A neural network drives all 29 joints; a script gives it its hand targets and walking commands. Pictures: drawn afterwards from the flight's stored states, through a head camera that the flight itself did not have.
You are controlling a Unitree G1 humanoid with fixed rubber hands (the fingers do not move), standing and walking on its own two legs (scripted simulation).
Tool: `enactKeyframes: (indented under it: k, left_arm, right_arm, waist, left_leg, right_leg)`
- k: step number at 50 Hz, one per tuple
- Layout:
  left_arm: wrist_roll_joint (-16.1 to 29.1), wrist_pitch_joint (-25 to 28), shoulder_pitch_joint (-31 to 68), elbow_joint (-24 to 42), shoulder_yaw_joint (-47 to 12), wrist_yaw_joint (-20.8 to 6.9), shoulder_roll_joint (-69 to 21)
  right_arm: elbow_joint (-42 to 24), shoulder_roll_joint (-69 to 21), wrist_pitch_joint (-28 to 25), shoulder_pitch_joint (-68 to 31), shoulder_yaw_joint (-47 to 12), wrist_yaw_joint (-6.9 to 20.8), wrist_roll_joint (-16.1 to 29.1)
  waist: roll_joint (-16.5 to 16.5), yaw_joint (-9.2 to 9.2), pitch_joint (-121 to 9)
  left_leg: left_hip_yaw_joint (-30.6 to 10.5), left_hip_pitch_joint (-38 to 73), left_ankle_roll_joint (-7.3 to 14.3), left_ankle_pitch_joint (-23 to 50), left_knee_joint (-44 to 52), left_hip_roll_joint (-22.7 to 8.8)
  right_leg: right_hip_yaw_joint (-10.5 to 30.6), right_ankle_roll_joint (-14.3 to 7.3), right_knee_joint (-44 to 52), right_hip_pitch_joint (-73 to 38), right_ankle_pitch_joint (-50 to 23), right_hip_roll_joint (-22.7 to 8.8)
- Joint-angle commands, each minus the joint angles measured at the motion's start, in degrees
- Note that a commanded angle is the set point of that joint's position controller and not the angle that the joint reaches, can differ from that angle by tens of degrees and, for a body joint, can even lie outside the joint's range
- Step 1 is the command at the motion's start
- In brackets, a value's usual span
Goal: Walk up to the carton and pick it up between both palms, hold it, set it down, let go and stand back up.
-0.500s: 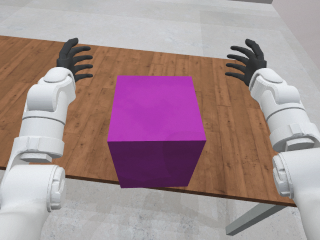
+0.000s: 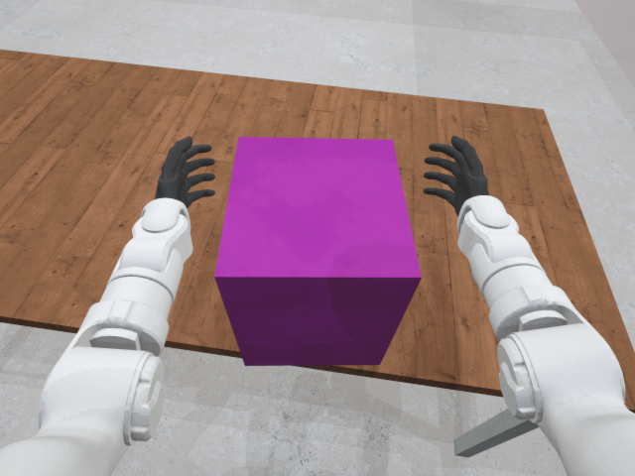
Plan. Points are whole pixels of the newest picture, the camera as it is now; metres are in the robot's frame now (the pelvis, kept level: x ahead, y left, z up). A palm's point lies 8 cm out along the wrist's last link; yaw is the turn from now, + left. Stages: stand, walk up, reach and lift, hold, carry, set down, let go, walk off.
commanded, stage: reach and lift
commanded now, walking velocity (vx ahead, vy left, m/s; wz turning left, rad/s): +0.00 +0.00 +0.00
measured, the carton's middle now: (314, 259) +0.38 +0.03 +0.03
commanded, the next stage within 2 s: none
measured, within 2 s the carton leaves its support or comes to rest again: neither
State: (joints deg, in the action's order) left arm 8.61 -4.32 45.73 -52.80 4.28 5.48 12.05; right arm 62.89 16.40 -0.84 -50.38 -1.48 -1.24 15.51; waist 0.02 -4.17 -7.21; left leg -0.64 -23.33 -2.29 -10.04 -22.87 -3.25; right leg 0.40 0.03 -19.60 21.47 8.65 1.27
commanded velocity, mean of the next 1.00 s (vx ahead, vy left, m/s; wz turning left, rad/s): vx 0.00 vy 0.00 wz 0.00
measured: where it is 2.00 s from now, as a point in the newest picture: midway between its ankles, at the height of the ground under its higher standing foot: outside the picture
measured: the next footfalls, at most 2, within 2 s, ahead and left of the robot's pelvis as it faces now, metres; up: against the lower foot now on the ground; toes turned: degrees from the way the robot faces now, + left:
none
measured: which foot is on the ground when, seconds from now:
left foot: down 0.00-1.00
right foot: down 0.00-1.00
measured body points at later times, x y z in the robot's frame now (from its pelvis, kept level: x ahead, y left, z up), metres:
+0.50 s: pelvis +0.00 +0.00 -0.01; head +0.04 +0.01 +0.44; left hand +0.42 +0.20 +0.07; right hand +0.46 -0.16 +0.09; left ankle +0.00 +0.14 -0.74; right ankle +0.00 -0.12 -0.74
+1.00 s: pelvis -0.01 +0.00 +0.00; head +0.04 +0.02 +0.44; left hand +0.42 +0.18 +0.07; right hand +0.45 -0.12 +0.09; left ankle +0.00 +0.14 -0.74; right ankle +0.00 -0.12 -0.74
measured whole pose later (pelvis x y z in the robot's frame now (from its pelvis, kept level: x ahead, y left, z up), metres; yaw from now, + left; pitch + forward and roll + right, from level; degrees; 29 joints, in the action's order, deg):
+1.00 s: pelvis -0.01 +0.00 +0.00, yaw -1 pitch +12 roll -2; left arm 0.3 9.4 49.6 -66.3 10.9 9.4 3.6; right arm 70.6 7.4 -8.6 -52.8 4.2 -6.1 8.8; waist 0.7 -3.6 -8.7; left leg -0.2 -27.9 -2.2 -11.4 -26.9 -3.7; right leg 0.5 0.1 -22.1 25.5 9.1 1.6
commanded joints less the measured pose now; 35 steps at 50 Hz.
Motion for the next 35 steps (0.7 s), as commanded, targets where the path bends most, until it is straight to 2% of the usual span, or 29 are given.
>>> enactKeyframes:
  k: [1,3,5,8,12,14,15,18,19,20,21,23,25,28,31,33,35]
  left_arm:
    - [-1.21,9.76,21.72,-5.45,1.51,-0.64,5.78]
    - [-1.44,13.52,22.07,-7.92,1.72,-0.79,5.69]
    - [-1.56,16.09,21.90,-8.47,1.45,-0.68,4.95]
    - [-1.16,17.52,22.54,-7.89,-0.14,-0.53,4.55]
    - [-0.03,17.43,22.68,-2.25,0.27,0.19,4.32]
    - [0.34,16.82,22.79,-0.94,0.27,0.22,4.08]
    - [0.58,16.61,23.45,-0.20,0.20,0.22,3.93]
    - [1.34,16.00,24.26,-1.25,-0.98,0.13,3.01]
    - [1.28,16.04,24.08,-1.52,-1.05,0.30,2.59]
    - [1.23,15.93,24.44,-2.81,-1.17,0.44,2.21]
    - [0.97,16.06,24.27,-3.68,-1.05,0.59,1.86]
    - [0.77,16.47,24.12,-7.52,-0.62,0.59,0.97]
    - [0.20,17.52,25.18,-9.09,-0.34,0.86,0.12]
    - [-0.43,18.58,25.14,-11.80,0.34,1.42,-1.43]
    - [-2.70,19.38,25.94,-11.54,1.47,1.97,-2.06]
    - [-3.84,19.50,26.51,-10.39,2.29,2.14,-3.47]
    - [-4.90,18.95,26.49,-10.33,2.86,2.39,-4.14]
  right_arm:
    - [0.96,7.72,-6.64,-22.65,-0.45,-0.44,0.80]
    - [1.54,7.56,-9.38,-23.03,-1.96,-0.55,1.84]
    - [4.09,7.31,-11.28,-21.94,-3.68,-0.64,4.08]
    - [5.78,8.50,-12.69,-21.05,-6.08,-0.42,7.30]
    - [0.52,8.99,-13.05,-22.04,-7.20,-0.42,8.94]
    - [-2.33,8.96,-12.84,-22.62,-6.57,-0.37,8.40]
    - [-2.27,9.05,-12.58,-22.84,-6.18,-0.43,8.29]
    - [-3.14,8.16,-11.48,-24.18,-5.55,-0.31,7.18]
    - [-2.42,7.82,-11.16,-23.94,-5.30,-0.25,6.93]
    - [-1.58,7.55,-10.97,-24.28,-4.79,-0.34,6.25]
    - [-0.66,6.55,-10.71,-24.32,-5.42,-0.39,6.13]
    - [1.90,4.75,-10.29,-24.37,-4.82,-0.75,4.99]
    - [3.28,3.15,-10.34,-24.76,-4.36,-1.08,3.93]
    - [3.93,1.62,-10.44,-25.54,-3.00,-1.72,2.07]
    - [4.14,0.76,-11.14,-24.94,-0.56,-2.61,-0.04]
    - [2.77,-0.46,-11.47,-25.30,0.63,-3.10,-1.01]
    - [2.78,-0.47,-11.55,-25.06,2.35,-3.76,-2.54]
  waist:
    - [2.92,0.33,-27.12]
    - [3.01,-0.03,-29.79]
    - [1.30,0.21,-29.94]
    - [-1.25,0.43,-30.35]
    - [-0.96,-0.18,-35.55]
    - [-0.29,-0.10,-36.70]
    - [-1.01,0.16,-36.49]
    - [-0.09,0.38,-36.35]
    - [-0.51,0.09,-35.99]
    - [0.40,0.47,-35.89]
    - [0.20,-0.26,-34.67]
    - [2.32,0.08,-31.56]
    - [2.03,0.11,-30.59]
    - [2.82,0.40,-29.84]
    - [0.47,1.07,-30.94]
    - [-0.09,0.89,-33.02]
    - [-0.41,1.75,-33.12]
  left_leg:
    - [3.58,6.40,-0.36,15.27,-1.98,2.86]
    - [3.44,6.44,-1.11,19.65,-3.28,2.82]
    - [3.58,7.71,-1.92,23.48,-4.46,2.79]
    - [3.21,10.72,-3.22,27.21,-5.80,2.52]
    - [3.37,12.28,-3.47,29.60,-7.23,2.54]
    - [3.60,11.86,-3.16,27.65,-7.08,2.75]
    - [3.59,11.94,-3.29,27.10,-7.03,2.79]
    - [3.57,11.28,-2.69,23.42,-6.59,2.67]
    - [3.36,11.17,-2.69,22.50,-6.46,2.53]
    - [3.28,11.27,-2.48,21.66,-6.62,2.37]
    - [3.53,10.95,-2.20,21.10,-6.41,2.38]
    - [3.63,8.20,-1.61,17.57,-5.80,2.44]
    - [3.82,6.88,-1.12,15.29,-5.18,2.30]
    - [4.03,5.80,-1.28,14.70,-5.17,2.50]
    - [4.07,6.67,-1.98,16.65,-5.81,2.50]
    - [4.54,7.42,-2.62,18.59,-6.13,2.72]
    - [4.41,8.39,-3.14,20.04,-6.75,2.55]
  right_leg:
    - [-0.65,1.91,-1.88,-11.96,-13.56,0.95]
    - [-0.74,2.23,-3.35,-13.21,-18.15,1.06]
    - [-1.01,1.98,-3.81,-12.92,-21.79,1.14]
    - [-1.27,1.44,-3.58,-9.32,-21.73,1.67]
    - [-1.49,1.47,-4.50,-7.20,-22.29,2.26]
    - [-1.57,1.31,-4.67,-6.61,-20.72,2.24]
    - [-1.54,1.35,-4.31,-6.14,-20.52,2.13]
    - [-1.54,1.04,-4.02,-3.54,-16.27,1.86]
    - [-1.38,0.93,-3.92,-2.53,-14.93,1.71]
    - [-1.58,0.78,-3.96,-1.95,-13.79,1.77]
    - [-1.53,0.63,-3.59,-1.75,-12.92,1.60]
    - [-1.26,0.94,-3.37,-2.33,-10.35,1.34]
    - [-0.82,0.71,-3.40,-1.81,-7.90,0.93]
    - [-0.91,0.49,-3.44,-2.15,-8.05,0.87]
    - [-0.86,0.26,-3.48,-2.22,-8.90,0.73]
    - [-1.06,0.13,-3.66,-3.29,-11.17,1.06]
    - [-1.09,-0.14,-3.64,-3.82,-12.70,1.23]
